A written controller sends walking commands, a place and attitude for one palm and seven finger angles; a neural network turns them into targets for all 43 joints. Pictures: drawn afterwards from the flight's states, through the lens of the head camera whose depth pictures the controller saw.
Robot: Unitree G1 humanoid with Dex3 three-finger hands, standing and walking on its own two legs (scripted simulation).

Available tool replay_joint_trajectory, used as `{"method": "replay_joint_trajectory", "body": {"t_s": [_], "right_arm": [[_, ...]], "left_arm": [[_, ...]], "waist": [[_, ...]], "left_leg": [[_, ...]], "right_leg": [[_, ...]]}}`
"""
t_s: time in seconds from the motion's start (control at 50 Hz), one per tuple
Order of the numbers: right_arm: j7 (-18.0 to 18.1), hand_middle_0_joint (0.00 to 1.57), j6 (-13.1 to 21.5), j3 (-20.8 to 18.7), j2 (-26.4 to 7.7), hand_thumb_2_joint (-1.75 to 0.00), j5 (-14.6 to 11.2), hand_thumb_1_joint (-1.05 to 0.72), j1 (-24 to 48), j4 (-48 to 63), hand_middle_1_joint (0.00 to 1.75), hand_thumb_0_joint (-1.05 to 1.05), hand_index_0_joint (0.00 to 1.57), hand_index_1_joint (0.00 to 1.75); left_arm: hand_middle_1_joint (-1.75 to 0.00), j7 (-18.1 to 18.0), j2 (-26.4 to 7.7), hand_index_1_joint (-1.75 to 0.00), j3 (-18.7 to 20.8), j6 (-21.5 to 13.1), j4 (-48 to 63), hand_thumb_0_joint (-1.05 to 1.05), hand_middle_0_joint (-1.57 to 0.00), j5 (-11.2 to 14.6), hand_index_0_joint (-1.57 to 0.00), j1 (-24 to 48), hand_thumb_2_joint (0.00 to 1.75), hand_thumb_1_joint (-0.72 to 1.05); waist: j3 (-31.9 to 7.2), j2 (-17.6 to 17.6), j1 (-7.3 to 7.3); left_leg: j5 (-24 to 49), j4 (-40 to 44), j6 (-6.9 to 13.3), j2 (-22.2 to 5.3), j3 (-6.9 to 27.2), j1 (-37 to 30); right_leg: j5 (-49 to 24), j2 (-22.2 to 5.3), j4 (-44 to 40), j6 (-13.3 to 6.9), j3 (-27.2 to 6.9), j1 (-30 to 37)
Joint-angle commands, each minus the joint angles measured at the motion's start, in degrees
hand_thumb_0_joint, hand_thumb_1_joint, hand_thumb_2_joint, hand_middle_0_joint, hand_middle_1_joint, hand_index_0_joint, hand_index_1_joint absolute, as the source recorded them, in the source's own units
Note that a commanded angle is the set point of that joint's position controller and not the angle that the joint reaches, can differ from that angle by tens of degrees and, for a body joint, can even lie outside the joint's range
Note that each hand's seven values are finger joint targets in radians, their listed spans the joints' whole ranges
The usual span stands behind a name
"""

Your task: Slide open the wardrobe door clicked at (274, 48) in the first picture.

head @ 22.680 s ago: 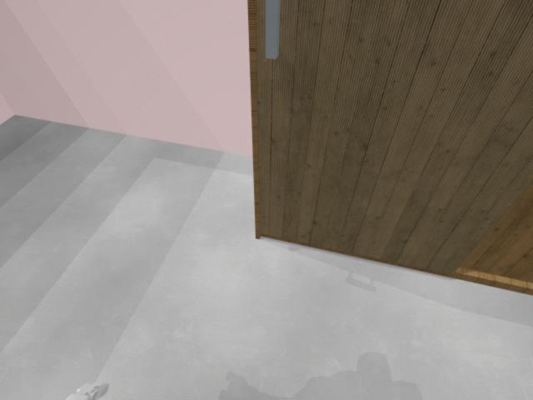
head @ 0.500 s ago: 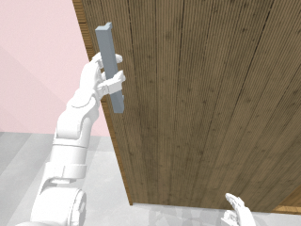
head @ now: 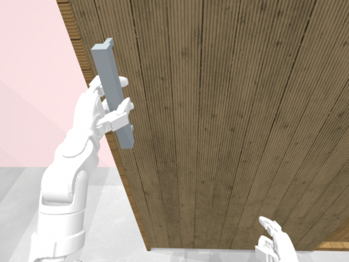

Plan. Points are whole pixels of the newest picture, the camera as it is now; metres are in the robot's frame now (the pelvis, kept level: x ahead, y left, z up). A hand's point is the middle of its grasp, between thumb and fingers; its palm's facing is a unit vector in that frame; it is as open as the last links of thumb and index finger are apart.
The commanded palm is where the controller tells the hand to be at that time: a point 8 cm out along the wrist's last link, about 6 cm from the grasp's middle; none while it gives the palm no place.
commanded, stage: tug the door sideways, standing still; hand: left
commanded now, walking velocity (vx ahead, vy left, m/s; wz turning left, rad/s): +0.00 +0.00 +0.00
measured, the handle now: (119, 98) +0.39 +0.14 +0.23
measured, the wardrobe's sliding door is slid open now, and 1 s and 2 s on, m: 0.00 0.02 0.27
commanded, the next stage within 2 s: step sideways, sliding the door along in 0.42 s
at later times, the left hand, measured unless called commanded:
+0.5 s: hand (126, 112) +0.33 +0.11 +0.24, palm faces +0.11 -0.99 -0.08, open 6.3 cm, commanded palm +0.31 +0.12 +0.24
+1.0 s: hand (137, 112) +0.35 +0.09 +0.22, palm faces +0.28 -0.95 -0.10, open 6.7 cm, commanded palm +0.32 +0.08 +0.23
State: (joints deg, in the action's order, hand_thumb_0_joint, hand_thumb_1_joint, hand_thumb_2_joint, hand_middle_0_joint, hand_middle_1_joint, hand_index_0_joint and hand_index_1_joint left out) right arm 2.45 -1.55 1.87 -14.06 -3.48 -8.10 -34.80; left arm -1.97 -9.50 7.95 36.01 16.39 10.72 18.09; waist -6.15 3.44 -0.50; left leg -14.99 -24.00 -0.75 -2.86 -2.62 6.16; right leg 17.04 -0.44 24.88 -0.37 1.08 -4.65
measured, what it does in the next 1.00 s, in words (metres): steps on the spot: right foot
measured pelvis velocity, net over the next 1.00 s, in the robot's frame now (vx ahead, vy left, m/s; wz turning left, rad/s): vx -0.05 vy -0.08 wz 0.11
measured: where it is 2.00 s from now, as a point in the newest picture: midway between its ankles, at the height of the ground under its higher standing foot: outside the picture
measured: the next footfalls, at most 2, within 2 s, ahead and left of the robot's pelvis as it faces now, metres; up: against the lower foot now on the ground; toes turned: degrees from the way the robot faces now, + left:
right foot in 0.92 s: +0.05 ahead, -0.19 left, +0.00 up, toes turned -2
left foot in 1.14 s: +0.00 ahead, +0.04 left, +0.00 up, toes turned +16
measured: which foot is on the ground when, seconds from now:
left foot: down 0.00-0.92, up 0.94-1.00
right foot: down 0.00-0.66, up 0.68-0.90, down 0.92-1.00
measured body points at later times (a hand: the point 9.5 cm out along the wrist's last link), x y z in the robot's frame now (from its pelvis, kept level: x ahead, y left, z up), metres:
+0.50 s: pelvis -0.02 +0.00 +0.00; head -0.02 -0.03 +0.45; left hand +0.32 +0.17 +0.24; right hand +0.23 -0.16 -0.09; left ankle -0.06 +0.14 -0.74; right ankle -0.08 -0.12 -0.73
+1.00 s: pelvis -0.05 -0.08 -0.03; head +0.00 -0.10 +0.41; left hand +0.33 +0.14 +0.23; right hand +0.12 -0.29 -0.17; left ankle -0.07 +0.09 -0.71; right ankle +0.01 -0.19 -0.75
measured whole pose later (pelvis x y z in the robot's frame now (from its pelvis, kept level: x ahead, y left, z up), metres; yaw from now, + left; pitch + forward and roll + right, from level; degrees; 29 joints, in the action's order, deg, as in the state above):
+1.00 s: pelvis -0.05 -0.08 -0.03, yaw +6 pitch -4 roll -1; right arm 3.4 -1.1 -0.4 -13.5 -2.7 -9.8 -39.7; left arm -9.2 -11.9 5.7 3.4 -9.8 4.8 40.8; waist 10.6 5.4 -2.8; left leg -30.6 -56.9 -1.6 -6.6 2.8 22.3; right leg 15.8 -2.9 40.2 -1.4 7.7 -19.5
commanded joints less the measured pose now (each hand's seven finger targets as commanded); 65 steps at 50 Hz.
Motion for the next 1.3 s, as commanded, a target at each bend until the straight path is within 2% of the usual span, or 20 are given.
{"method": "replay_joint_trajectory", "body": {"t_s": [0.0,0.12,0.28,0.42,0.5,0.52,0.58,0.64,0.72,0.86,0.88,0.9,0.92,0.96,1.06,1.08,1.1,1.12,1.16,1.28], "right_arm": [[0.85,0.2,3.75,-1.58,-5.09,-0.9,0.17,-0.9,13.01,7.57,0.3,0.0,0.2,0.3],[1.07,0.2,3.39,-2.24,-4.63,-0.9,0.79,-0.9,10.46,6.29,0.3,0.0,0.2,0.3],[-0.08,0.2,5.12,-1.87,-2.09,-0.9,1.14,-0.9,13.5,6.33,0.3,0.0,0.2,0.3],[-1.44,0.2,4.21,-2.28,-1.97,-0.9,1.53,-0.9,9.67,5.27,0.3,0.0,0.2,0.3],[-1.12,0.2,4.69,-2.57,-1.8,-0.9,1.2,-0.9,11.55,5.44,0.3,0.0,0.2,0.3],[0.1,0.2,2.67,-2.81,-3.89,-0.9,1.7,-0.9,10.79,9.27,0.3,0.0,0.2,0.3],[0.6,0.2,1.2,-2.17,-1.38,-0.9,2.68,-0.9,9.11,6.76,0.3,0.0,0.2,0.3],[1.06,0.2,1.57,-3.13,-2.36,-0.9,2.63,-0.9,6.01,8.37,0.3,0.0,0.2,0.3],[-0.22,0.2,1.49,-4.09,-3.38,-0.9,2.13,-0.9,8.65,9.07,0.3,0.0,0.2,0.3],[0.26,0.2,3.33,-3.82,-4.17,-0.9,0.39,-0.9,9.09,9.08,0.3,0.0,0.2,0.3],[0.47,0.2,3.59,-3.53,-3.16,-0.9,-0.28,-0.9,8.71,8.58,0.3,0.0,0.2,0.3],[0.91,0.2,4.14,-3.23,-1.84,-0.9,-0.38,-0.9,8.88,8.32,0.3,0.0,0.2,0.3],[1.58,0.2,4.55,-3.46,-2.32,-0.9,0.23,-0.9,11.09,8.09,0.3,0.0,0.2,0.3],[1.38,0.2,5.82,-3.88,-2.49,-0.9,1.11,-0.9,10.28,6.5,0.3,0.0,0.2,0.3],[0.27,0.2,4.87,-4.53,-2.37,-0.9,1.0,-0.9,8.22,5.31,0.3,0.0,0.2,0.3],[0.25,0.2,4.29,-5.39,-3.81,-0.9,1.13,-0.9,7.32,5.53,0.3,0.0,0.2,0.3],[0.12,0.2,4.02,-6.74,-7.47,-0.9,1.63,-0.9,7.69,7.28,0.3,0.0,0.2,0.3],[-1.04,0.2,3.51,-6.0,-6.46,-0.9,1.23,-0.9,8.15,8.76,0.3,0.0,0.2,0.3],[-2.15,0.2,3.4,-5.3,-4.95,-0.9,0.76,-0.9,10.76,8.92,0.3,0.0,0.2,0.3],[-2.87,0.2,2.07,-6.26,-5.43,-0.9,0.78,-0.9,8.49,10.61,0.3,0.0,0.2,0.3]], "left_arm": [[-1.4,0.43,-5.51,-1.4,-0.54,-3.75,11.74,0.0,-0.45,1.19,-0.45,31.0,0.9,0.9],[-1.4,-0.52,-0.62,-1.4,-4.32,-1.23,8.35,0.0,-0.45,-0.72,-0.45,33.45,0.9,0.9],[-1.4,-0.3,7.13,-1.4,-14.43,-8.72,8.39,0.0,-0.45,-1.25,-0.45,42.97,0.9,0.9],[-1.4,0.95,9.82,-1.4,-17.63,-8.82,4.38,0.0,-0.45,-3.17,-0.45,46.02,0.9,0.9],[-1.4,0.61,9.41,-1.4,-17.31,-10.24,0.11,0.0,-0.45,-2.15,-0.45,48.9,0.9,0.9],[-1.4,-1.38,-11.88,-1.4,-3.63,-21.19,-2.87,0.0,-0.45,-4.3,-0.45,44.84,0.9,0.9],[-1.4,-1.86,-0.52,-1.4,-11.08,-30.33,-10.3,0.0,-0.45,-4.79,-0.45,40.54,0.9,0.9],[-1.4,-2.04,2.2,-1.4,-15.35,-36.08,-1.25,0.0,-0.45,-3.63,-0.45,48.19,0.9,0.9],[-1.4,-2.27,-2.35,-1.4,-11.08,-39.55,-1.23,0.0,-0.45,-4.01,-0.45,52.65,0.9,0.9],[-1.4,-1.97,0.34,-1.4,-14.0,-41.64,-7.64,0.0,-0.45,-5.19,-0.45,50.69,0.9,0.9],[-1.4,-2.27,-0.05,-1.4,-14.22,-41.18,-7.76,0.0,-0.45,-5.71,-0.45,50.43,0.9,0.9],[-1.4,-2.78,-1.05,-1.4,-14.24,-40.72,-7.46,0.0,-0.45,-6.25,-0.45,50.26,0.9,0.9],[-1.4,-3.13,-2.43,-1.4,-13.16,-40.14,-7.92,0.0,-0.45,-6.5,-0.45,49.93,0.9,0.9],[-1.4,-2.86,0.98,-1.4,-16.32,-40.48,-2.26,0.0,-0.45,-6.53,-0.45,54.13,0.9,0.9],[-1.4,-2.93,5.33,-1.4,-19.75,-43.56,-3.11,0.0,-0.45,-6.61,-0.45,55.64,0.9,0.9],[-1.4,-2.69,5.29,-1.4,-20.04,-44.06,-2.83,0.0,-0.45,-6.45,-0.45,55.54,0.9,0.9],[-1.4,-2.07,5.72,-1.4,-20.61,-44.32,-1.94,0.0,-0.45,-5.5,-0.45,53.88,0.9,0.9],[-1.4,-1.37,8.46,-1.4,-22.93,-43.83,-3.32,0.0,-0.45,-5.76,-0.45,54.49,0.9,0.9],[-1.4,-0.63,7.27,-1.4,-23.02,-43.92,0.58,0.0,-0.45,-5.84,-0.45,59.65,0.9,0.9],[-1.4,0.16,9.21,-1.4,-24.89,-42.75,2.96,0.0,-0.45,-6.31,-0.45,50.89,0.9,0.9]], "waist": [[-10.78,-3.13,-0.87],[-17.17,-2.74,0.1],[-11.2,-5.17,1.17],[-20.95,2.03,1.32],[-20.54,-8.01,1.66],[-9.64,-12.41,0.43],[-5.09,-11.11,1.18],[-14.47,12.53,4.09],[-12.86,6.2,1.9],[-10.81,7.32,0.49],[-11.64,-2.63,-0.03],[-10.29,-19.23,-0.05],[-7.72,-23.46,-1.65],[-5.8,-14.2,-0.62],[-11.72,-11.8,2.31],[-12.78,-5.28,3.41],[-12.7,11.18,2.78],[-13.72,12.29,1.67],[-11.09,2.0,1.56],[-11.08,8.0,1.69]], "left_leg": [[31.92,-2.06,2.0,2.37,1.14,-8.44],[43.67,-6.67,2.17,4.19,0.0,-8.62],[29.58,-2.16,1.9,2.29,4.19,-10.95],[49.69,-8.12,2.63,3.6,2.96,-15.23],[38.29,-5.23,1.9,2.16,5.03,-13.7],[29.76,-7.03,2.98,-1.53,4.02,-4.19],[8.15,-7.9,2.69,-1.77,2.49,-0.75],[32.74,-5.68,11.34,-15.36,18.75,-15.98],[34.77,-3.01,14.38,-22.59,21.27,-17.72],[6.54,-8.55,5.25,-13.95,1.34,8.4],[-2.31,-17.93,2.72,-8.49,-2.7,13.13],[-16.98,-29.63,0.19,-1.67,-2.93,22.21],[-23.79,-42.02,-0.19,1.03,1.95,27.08],[-17.26,-43.69,-0.08,-1.32,3.95,23.76],[-2.75,-9.88,-0.22,-1.92,-2.87,5.7],[7.66,-2.45,1.11,-5.33,0.26,-7.72],[22.43,1.23,6.58,-21.2,20.93,-20.61],[26.83,2.47,11.0,-30.3,31.82,-20.63],[16.75,3.04,11.44,-29.34,24.1,-14.29],[38.04,-0.72,6.87,-21.82,3.07,-19.09]], "right_leg": [[-35.52,2.24,-0.38,-0.43,2.5,0.02],[-57.56,0.31,4.29,1.37,2.99,4.74],[-29.0,2.08,-0.01,-1.03,3.05,-4.72],[-46.31,1.45,5.32,-0.25,2.94,-1.24],[-35.05,2.19,3.65,-0.7,3.36,-1.59],[-22.92,0.04,0.24,2.19,1.57,-6.89],[-11.87,-3.22,0.15,-0.08,0.27,-12.69],[4.22,2.35,26.03,0.76,1.29,-25.49],[13.91,-1.64,34.92,-0.2,-4.75,-32.41],[0.22,-1.37,9.1,-0.57,3.78,1.46],[-1.53,-5.19,3.44,-2.03,-0.21,6.15],[2.86,-14.24,-5.33,-6.05,-14.11,7.77],[-1.63,-21.44,-9.88,-11.36,-27.02,5.16],[-3.91,-18.54,-6.23,-11.83,-19.13,1.59],[-26.16,-11.73,11.66,-8.46,-1.31,0.43],[-17.71,-8.92,20.25,-5.6,1.34,-11.15],[5.86,-2.03,33.03,-1.22,2.81,-30.66],[11.75,-2.33,44.32,-1.23,-3.75,-34.28],[7.59,-5.3,48.51,-0.91,-6.6,-34.06],[5.16,-4.17,33.88,1.53,0.25,-31.12]]}}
